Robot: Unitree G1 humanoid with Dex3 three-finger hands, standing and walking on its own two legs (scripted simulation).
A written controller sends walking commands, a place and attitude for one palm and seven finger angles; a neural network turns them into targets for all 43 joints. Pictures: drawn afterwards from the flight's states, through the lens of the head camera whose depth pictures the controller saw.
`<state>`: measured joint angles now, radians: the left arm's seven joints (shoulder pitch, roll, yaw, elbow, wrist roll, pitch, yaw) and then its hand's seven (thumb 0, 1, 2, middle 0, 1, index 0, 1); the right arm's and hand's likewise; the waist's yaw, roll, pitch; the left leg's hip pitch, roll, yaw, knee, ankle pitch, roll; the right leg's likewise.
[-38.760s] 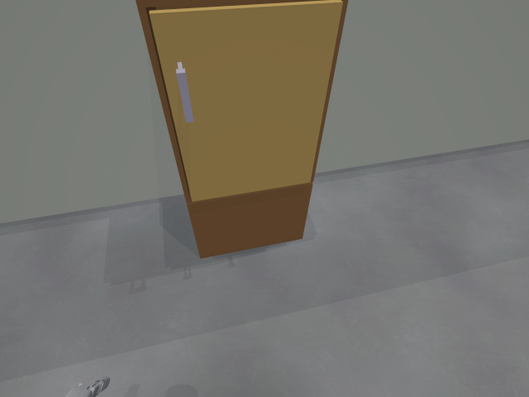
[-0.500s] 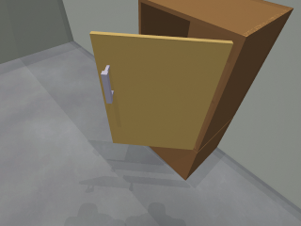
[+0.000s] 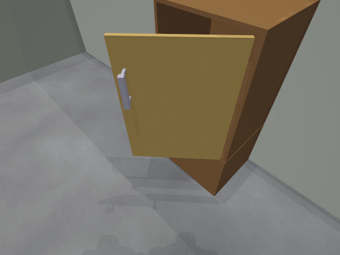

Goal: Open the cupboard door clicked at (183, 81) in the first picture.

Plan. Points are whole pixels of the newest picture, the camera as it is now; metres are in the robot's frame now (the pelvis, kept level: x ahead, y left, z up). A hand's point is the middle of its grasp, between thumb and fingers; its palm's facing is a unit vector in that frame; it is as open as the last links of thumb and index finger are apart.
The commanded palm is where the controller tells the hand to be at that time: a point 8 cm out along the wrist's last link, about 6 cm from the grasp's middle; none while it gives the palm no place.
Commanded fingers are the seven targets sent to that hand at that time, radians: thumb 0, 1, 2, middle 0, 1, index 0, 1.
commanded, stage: come to a stop and stand still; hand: left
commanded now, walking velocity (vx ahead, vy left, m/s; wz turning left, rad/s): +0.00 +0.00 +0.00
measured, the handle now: (125, 89) +0.60 +0.19 +0.06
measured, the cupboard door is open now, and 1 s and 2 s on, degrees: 42 42 42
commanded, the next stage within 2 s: look again from close up in 1.54 s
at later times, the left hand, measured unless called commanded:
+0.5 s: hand out of the picture -0.02 +0.14 -0.17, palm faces +0.03 -0.99 -0.17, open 7.4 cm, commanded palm none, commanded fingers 0.00 0.90 0.90 -0.20 -0.30 -0.20 -0.30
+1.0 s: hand out of the picture +0.03 +0.15 -0.16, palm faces +0.04 -0.98 -0.20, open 7.3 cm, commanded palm none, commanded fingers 0.00 0.90 0.90 -0.20 -0.30 -0.20 -0.30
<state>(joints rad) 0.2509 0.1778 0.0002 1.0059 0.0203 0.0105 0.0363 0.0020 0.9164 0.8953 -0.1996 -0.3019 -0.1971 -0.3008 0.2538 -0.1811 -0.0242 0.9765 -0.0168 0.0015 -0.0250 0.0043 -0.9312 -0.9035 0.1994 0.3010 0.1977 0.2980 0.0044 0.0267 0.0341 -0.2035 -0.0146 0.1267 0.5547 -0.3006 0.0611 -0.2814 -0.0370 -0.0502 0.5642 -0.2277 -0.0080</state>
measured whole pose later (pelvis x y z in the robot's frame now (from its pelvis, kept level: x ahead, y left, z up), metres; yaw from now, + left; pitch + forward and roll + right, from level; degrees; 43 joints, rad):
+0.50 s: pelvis -0.02 -0.02 +0.01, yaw +1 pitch -1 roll +1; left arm 0.31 0.14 -0.01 1.07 0.01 0.00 0.01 0.00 0.91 0.90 -0.20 -0.30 -0.20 -0.30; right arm 0.35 -0.16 0.00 1.08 -0.02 0.00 -0.02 0.00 -0.91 -0.90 0.20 0.30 0.20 0.30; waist 0.00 0.00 0.03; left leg -0.25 0.00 0.10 0.49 -0.22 0.03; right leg -0.32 0.01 -0.04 0.50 -0.19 -0.04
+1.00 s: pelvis +0.03 -0.03 +0.01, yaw +1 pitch +0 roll +1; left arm 0.27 0.16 -0.01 1.10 0.01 -0.03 0.03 0.00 0.92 0.90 -0.20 -0.30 -0.20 -0.30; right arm 0.28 -0.14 0.00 1.11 -0.01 -0.03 -0.03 0.01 -0.92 -0.90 0.20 0.30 0.20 0.30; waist 0.01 0.00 0.03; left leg -0.17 0.00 0.09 0.42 -0.26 0.02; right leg -0.25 0.01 -0.04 0.46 -0.21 -0.04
